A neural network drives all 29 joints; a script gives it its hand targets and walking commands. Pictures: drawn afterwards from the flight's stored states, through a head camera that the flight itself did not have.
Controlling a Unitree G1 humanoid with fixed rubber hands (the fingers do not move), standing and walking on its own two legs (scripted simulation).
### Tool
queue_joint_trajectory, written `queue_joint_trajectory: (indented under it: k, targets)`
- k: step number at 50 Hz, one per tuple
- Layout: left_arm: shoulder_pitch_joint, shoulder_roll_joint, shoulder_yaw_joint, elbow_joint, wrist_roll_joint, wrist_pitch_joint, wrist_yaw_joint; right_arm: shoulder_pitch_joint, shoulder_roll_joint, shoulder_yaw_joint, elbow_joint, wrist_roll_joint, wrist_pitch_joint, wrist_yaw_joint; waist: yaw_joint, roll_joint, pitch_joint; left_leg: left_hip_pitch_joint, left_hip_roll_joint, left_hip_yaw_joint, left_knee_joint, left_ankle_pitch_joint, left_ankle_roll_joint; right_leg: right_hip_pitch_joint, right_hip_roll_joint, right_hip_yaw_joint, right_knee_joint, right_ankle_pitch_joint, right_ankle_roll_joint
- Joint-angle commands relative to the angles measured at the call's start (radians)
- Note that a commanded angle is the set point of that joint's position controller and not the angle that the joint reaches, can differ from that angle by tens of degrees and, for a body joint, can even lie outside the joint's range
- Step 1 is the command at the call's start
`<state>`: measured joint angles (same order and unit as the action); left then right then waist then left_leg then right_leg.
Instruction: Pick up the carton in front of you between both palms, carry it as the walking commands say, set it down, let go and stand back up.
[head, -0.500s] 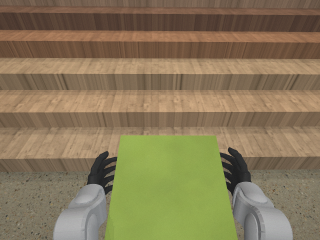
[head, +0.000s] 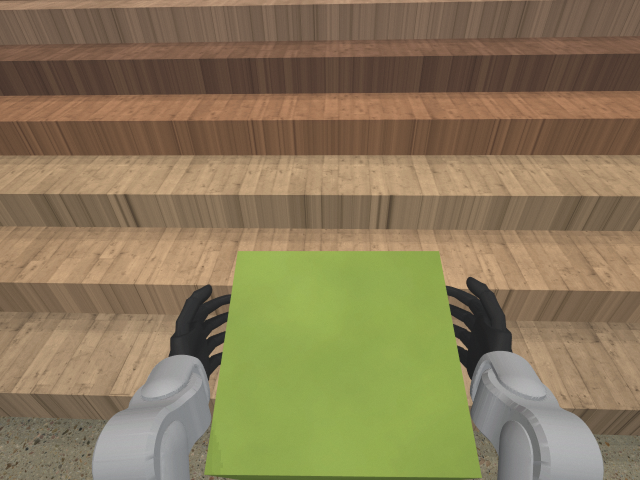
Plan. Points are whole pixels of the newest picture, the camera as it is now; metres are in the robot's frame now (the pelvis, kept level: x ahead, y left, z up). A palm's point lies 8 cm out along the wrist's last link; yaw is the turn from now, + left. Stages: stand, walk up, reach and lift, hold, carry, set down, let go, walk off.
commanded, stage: carry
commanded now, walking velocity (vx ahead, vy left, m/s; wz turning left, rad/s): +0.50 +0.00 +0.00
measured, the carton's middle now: (336, 379) +0.25 +0.00 +0.06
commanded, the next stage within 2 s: none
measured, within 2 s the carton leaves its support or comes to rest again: neither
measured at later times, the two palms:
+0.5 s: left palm (232, 171) +0.64 +0.19 +0.12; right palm (397, 165) +0.63 -0.12 +0.13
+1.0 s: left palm (255, 95) +0.98 +0.19 +0.14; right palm (377, 97) +0.96 -0.12 +0.14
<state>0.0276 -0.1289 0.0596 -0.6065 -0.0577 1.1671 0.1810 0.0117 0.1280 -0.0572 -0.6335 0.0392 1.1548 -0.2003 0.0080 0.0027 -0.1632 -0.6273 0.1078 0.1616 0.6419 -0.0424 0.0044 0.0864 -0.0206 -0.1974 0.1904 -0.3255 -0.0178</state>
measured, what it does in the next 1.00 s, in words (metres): climbs: left foot, then right foot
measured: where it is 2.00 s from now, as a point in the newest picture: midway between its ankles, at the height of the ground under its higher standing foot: (291, 180)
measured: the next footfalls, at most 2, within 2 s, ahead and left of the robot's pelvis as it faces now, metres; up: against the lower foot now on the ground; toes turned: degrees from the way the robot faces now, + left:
left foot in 0.10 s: +0.27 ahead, +0.12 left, +0.00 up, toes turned +9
right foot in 0.54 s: +0.46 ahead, -0.07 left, +0.00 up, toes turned -6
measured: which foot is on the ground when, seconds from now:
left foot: up 0.00-0.08, down 0.10-0.60, up 0.62-0.94, down 0.96-1.00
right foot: down 0.00-0.14, up 0.16-0.52, down 0.54-1.00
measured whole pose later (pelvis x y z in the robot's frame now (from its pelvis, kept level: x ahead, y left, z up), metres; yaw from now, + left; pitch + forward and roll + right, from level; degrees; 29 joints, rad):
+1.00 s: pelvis +0.63 +0.06 +0.03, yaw +1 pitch +6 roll +5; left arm -0.41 -0.11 0.28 -0.31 -0.05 1.07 0.20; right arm -0.48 0.16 -0.21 -0.28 0.01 1.05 -0.23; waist -0.12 -0.03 0.03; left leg -0.92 -0.05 0.20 1.24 -0.53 0.15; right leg -0.06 -0.17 -0.07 0.55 -0.16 -0.01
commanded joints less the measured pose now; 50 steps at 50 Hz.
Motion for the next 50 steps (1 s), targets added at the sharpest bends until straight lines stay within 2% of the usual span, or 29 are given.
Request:
queue_joint_trajectory:
  k: [1, 3, 4, 5, 6, 9, 12, 15, 17, 18, 21, 22, 24, 25, 26, 27, 28, 29, 32, 35, 40, 41, 43, 45, 46, 47, 48, 49, 50]
  targets:
    - [-0.559, -0.286, -0.415, 0.006, -0.094, 0.02, 0.034, -0.518, 0.331, 0.465, 0.008, 0.136, 0.037, -0.013, -0.033, -0.122, 0.083, 0.191, -0.065, 0.058, -0.046, -0.017, 0.071, -0.139, -0.214, 0.06, 0.12, 0.555, -0.102]
    - [-0.659, -0.294, -0.411, -0.03, -0.114, 0.021, 0.047, -0.566, 0.329, 0.432, 0.034, 0.134, 0.036, -0.015, -0.089, -0.02, -0.099, 0.522, -0.111, 0.081, -0.093, -0.174, 0.087, -0.245, -0.122, -0.008, 0.497, 0.575, -0.071]
    - [-0.675, -0.335, -0.433, -0.021, -0.148, 0.027, 0.042, -0.544, 0.327, 0.418, 0.049, 0.145, 0.039, -0.019, -0.127, 0.156, -0.174, 0.669, 0.102, -0.289, -0.212, -0.381, 0.109, -0.427, -0.026, 0.003, 0.798, 0.297, -0.017]
    - [-0.72, -0.319, -0.422, 0.013, -0.146, 0.033, 0.041, -0.604, 0.315, 0.384, 0.084, 0.134, 0.037, -0.019, -0.088, 0.379, -0.204, 0.818, 0.257, -0.728, -0.378, -0.401, 0.209, -0.697, 0.1, 0.062, 1.033, -0.113, 0.01]
    - [-0.724, -0.398, -0.409, -0.016, -0.17, 0.021, 0.038, -0.66, 0.391, 0.429, 0.089, 0.189, 0.039, -0.011, -0.039, 0.261, -0.247, 0.852, 0.297, -0.735, -0.388, -0.364, 0.263, -0.772, 0.05, 0.191, 1.188, -0.145, -0.035]
    - [-0.849, -0.52, -0.38, 0.095, -0.133, 0.0, 0.034, -0.813, 0.527, 0.478, 0.096, 0.23, 0.0, 0.013, -0.07, 0.042, -0.265, 0.626, 0.218, -0.493, -0.35, -0.252, 0.158, -0.712, -0.05, 0.243, 1.102, 0.031, -0.08]
    - [-0.938, -0.592, -0.415, 0.139, -0.101, -0.048, 0.041, -0.89, 0.626, 0.454, 0.152, 0.212, -0.04, 0.035, -0.046, 0.161, -0.286, 0.653, 0.143, -0.282, -0.34, -0.092, 0.118, -0.732, -0.043, 0.19, 1.017, 0.083, -0.061]
    - [-0.985, -0.569, -0.382, 0.213, -0.043, -0.079, 0.049, -0.901, 0.628, 0.422, 0.299, 0.138, -0.064, 0.025, -0.049, 0.068, -0.248, 0.654, 0.149, -0.212, -0.346, 0.066, 0.165, -0.766, -0.037, 0.156, 0.935, 0.119, -0.048]
    - [-1.044, -0.587, -0.413, 0.273, -0.057, -0.092, 0.052, -0.914, 0.594, 0.396, 0.37, 0.12, -0.073, 0.009, -0.057, 0.055, -0.217, 0.643, 0.155, -0.207, -0.368, 0.024, 0.195, -0.806, -0.049, 0.147, 0.825, 0.113, -0.028]
    - [-1.082, -0.559, -0.385, 0.264, -0.063, -0.105, 0.054, -0.923, 0.611, 0.385, 0.411, 0.105, -0.077, 0.007, -0.041, 0.116, -0.184, 0.607, 0.109, -0.096, -0.363, 0.108, 0.185, -0.786, -0.064, 0.122, 0.746, 0.179, -0.025]
    - [-1.11, -0.632, -0.409, 0.291, -0.107, -0.118, 0.049, -1.009, 0.63, 0.365, 0.346, 0.124, -0.111, -0.005, -0.064, 0.164, -0.223, 0.755, 0.088, -0.092, -0.291, 0.269, 0.166, -0.777, -0.016, 0.097, 0.566, 0.193, -0.022]
    - [-1.138, -0.639, -0.389, 0.288, -0.13, -0.129, 0.046, -1.039, 0.648, 0.392, 0.344, 0.113, -0.118, -0.009, -0.089, 0.089, -0.24, 0.831, 0.1, -0.131, -0.261, 0.398, 0.175, -0.789, -0.003, 0.08, 0.524, 0.179, -0.031]
    - [-1.098, -0.623, -0.359, 0.317, -0.148, -0.125, 0.037, -0.983, 0.614, 0.395, 0.339, 0.114, -0.116, -0.019, -0.05, 0.142, -0.257, 0.749, 0.103, -0.08, -0.201, 0.367, 0.184, -0.651, 0.002, 0.062, 0.44, 0.195, -0.049]
    - [-1.062, -0.568, -0.34, 0.324, -0.12, -0.125, 0.043, -1.002, 0.664, 0.41, 0.337, 0.134, -0.112, -0.022, -0.012, 0.054, -0.297, 0.705, 0.118, -0.053, -0.035, 0.541, 0.174, -0.511, 0.052, 0.003, 0.405, 0.221, -0.082]
    - [-1.036, -0.567, -0.344, 0.327, -0.103, -0.122, 0.047, -0.98, 0.599, 0.384, 0.352, 0.105, -0.102, -0.028, 0.065, 0.088, -0.319, 0.584, 0.048, 0.025, 0.151, 0.549, 0.114, -0.305, 0.043, 0.044, 0.299, 0.334, -0.095]
    - [-0.976, -0.524, -0.323, 0.343, -0.101, -0.111, 0.05, -0.899, 0.583, 0.385, 0.387, 0.101, -0.087, -0.034, 0.083, -0.04, -0.382, 0.38, -0.006, 0.011, 0.353, 0.37, 0.06, -0.05, -0.028, 0.162, 0.245, 0.498, -0.115]
    - [-1.007, -0.524, -0.346, 0.295, -0.097, -0.109, 0.05, -0.905, 0.592, 0.386, 0.377, 0.1, -0.079, -0.032, 0.096, -0.231, -0.419, 0.091, -0.115, -0.027, 0.559, -0.178, 0.014, 0.205, -0.278, 0.48, 0.291, 0.984, -0.186]
    - [-0.97, -0.548, -0.333, 0.356, -0.115, -0.095, 0.042, -0.964, 0.599, 0.397, 0.288, 0.094, -0.08, -0.031, 0.11, -0.346, -0.423, -0.238, -0.177, -0.084, 0.802, -0.454, 0.034, 0.39, -0.347, 0.616, 0.3, 1.045, -0.309]
    - [-1.03, -0.672, -0.422, 0.247, -0.189, -0.097, 0.01, -0.99, 0.677, 0.369, 0.257, 0.114, -0.071, -0.018, 0.087, -0.098, -0.346, -0.359, -0.082, -0.122, 0.989, -0.39, 0.048, 0.216, -0.327, 0.614, 0.212, 0.514, -0.292]
    - [-1.109, -0.663, -0.447, 0.185, -0.195, -0.119, -0.005, -0.91, 0.697, 0.392, 0.311, 0.083, -0.08, -0.003, 0.078, -0.091, -0.226, -0.55, -0.076, -0.113, 1.161, -0.416, 0.065, 0.214, -0.3, 0.512, 0.171, 0.429, -0.226]
    - [-1.052, -0.635, -0.476, 0.208, -0.198, -0.124, -0.006, -0.938, 0.631, 0.395, 0.285, 0.054, -0.101, -0.025, 0.084, -0.049, -0.132, -0.851, -0.051, -0.11, 1.408, -0.611, 0.081, 0.291, -0.354, 0.424, 0.065, 0.276, -0.23]
    - [-1.041, -0.652, -0.47, 0.219, -0.186, -0.13, -0.017, -0.954, 0.636, 0.433, 0.268, 0.068, -0.104, -0.013, 0.088, -0.087, -0.125, -0.77, -0.047, -0.065, 1.289, -0.607, 0.104, 0.206, -0.288, 0.315, 0.041, 0.39, -0.192]
    - [-1.12, -0.586, -0.474, 0.194, -0.213, -0.127, -0.009, -0.949, 0.6, 0.406, 0.32, 0.049, -0.092, -0.017, 0.001, -0.101, 0.03, -0.283, -0.039, -0.002, 0.748, -0.526, 0.102, -0.283, -0.164, 0.128, -0.128, 0.505, -0.145]
    - [-1.041, -0.528, -0.408, 0.158, -0.179, -0.127, 0.0, -0.972, 0.592, 0.434, 0.304, 0.085, -0.092, -0.045, -0.106, -0.302, -0.177, 0.14, -0.238, 0.217, 0.635, -0.325, 0.156, -0.285, -0.142, 0.022, 0.083, 1.629, -0.154]
    - [-1.062, -0.548, -0.404, 0.105, -0.198, -0.132, 0.01, -0.967, 0.673, 0.451, 0.279, 0.129, -0.103, -0.043, -0.18, -0.32, -0.392, 0.236, -0.287, 0.19, 0.466, -0.238, 0.157, -0.11, -0.129, -0.017, 0.361, 1.853, -0.113]
    - [-1.081, -0.533, -0.361, 0.131, -0.148, -0.129, 0.022, -1.006, 0.7, 0.491, 0.247, 0.162, -0.103, -0.029, -0.268, -0.216, -0.477, 0.45, -0.288, 0.137, 0.149, -0.067, 0.131, -0.095, -0.083, -0.008, 0.741, 1.741, -0.045]
    - [-0.992, -0.514, -0.314, 0.222, -0.104, -0.132, 0.033, -1.023, 0.665, 0.505, 0.248, 0.209, -0.107, -0.021, -0.257, 0.043, -0.565, 0.76, -0.036, -0.372, -0.149, 0.408, 0.299, -0.368, 0.027, 0.1, 1.309, 0.985, 0.017]
    - [-0.84, -0.52, -0.261, 0.243, -0.051, -0.138, 0.028, -0.946, 0.686, 0.566, 0.245, 0.219, -0.125, -0.014, -0.205, 0.309, -0.745, 1.04, 0.23, -0.831, -0.064, 1.051, 0.454, -0.672, 0.221, 0.322, 1.77, 0.02, 0.059]
    - [-0.842, -0.535, -0.224, 0.237, -0.022, -0.144, 0.028, -0.908, 0.735, 0.586, 0.27, 0.249, -0.131, 0.01, -0.206, 0.215, -0.804, 1.123, 0.229, -0.883, -0.003, 0.961, 0.516, -0.865, 0.22, 0.454, 2.03, -0.07, 0.017]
